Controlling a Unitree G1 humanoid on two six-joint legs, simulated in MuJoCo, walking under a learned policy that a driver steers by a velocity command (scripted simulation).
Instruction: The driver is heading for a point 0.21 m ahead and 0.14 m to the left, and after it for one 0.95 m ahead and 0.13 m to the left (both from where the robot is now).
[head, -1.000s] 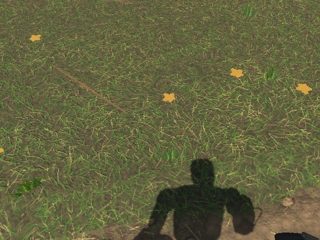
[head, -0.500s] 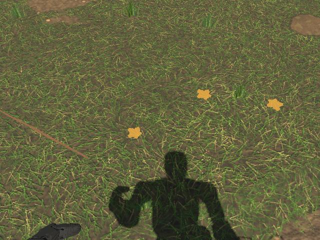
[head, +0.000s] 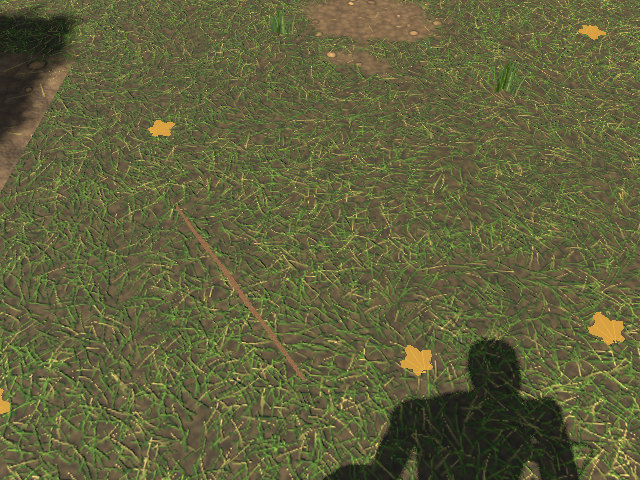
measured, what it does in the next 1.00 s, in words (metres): walks ahead, turning left: left foot, then right foot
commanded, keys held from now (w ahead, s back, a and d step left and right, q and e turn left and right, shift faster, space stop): q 0.30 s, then no key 0.70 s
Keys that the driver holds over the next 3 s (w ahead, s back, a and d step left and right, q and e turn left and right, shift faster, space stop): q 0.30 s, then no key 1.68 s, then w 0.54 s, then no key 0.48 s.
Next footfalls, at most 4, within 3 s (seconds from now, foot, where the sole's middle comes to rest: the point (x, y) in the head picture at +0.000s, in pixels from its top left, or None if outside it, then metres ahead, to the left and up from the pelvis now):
0.08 left None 0.22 0.12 -0.77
0.58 right None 0.32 -0.09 -0.77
2.66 right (354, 399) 0.64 0.00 -0.77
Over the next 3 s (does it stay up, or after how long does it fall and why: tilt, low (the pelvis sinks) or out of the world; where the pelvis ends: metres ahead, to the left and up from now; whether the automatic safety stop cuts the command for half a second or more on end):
stays up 0.53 0.06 0.00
